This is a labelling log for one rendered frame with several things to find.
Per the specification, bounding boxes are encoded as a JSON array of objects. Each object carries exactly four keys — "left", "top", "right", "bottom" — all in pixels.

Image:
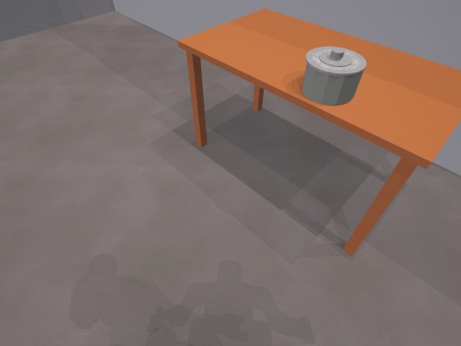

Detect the table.
[{"left": 177, "top": 9, "right": 461, "bottom": 256}]

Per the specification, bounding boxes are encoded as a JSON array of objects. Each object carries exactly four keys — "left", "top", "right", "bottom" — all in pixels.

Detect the pot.
[{"left": 302, "top": 64, "right": 363, "bottom": 105}]

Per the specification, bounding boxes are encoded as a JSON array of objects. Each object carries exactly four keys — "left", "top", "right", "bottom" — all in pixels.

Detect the knob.
[{"left": 331, "top": 48, "right": 345, "bottom": 58}]

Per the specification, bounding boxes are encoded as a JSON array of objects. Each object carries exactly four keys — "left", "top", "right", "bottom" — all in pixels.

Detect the lid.
[{"left": 305, "top": 47, "right": 367, "bottom": 76}]

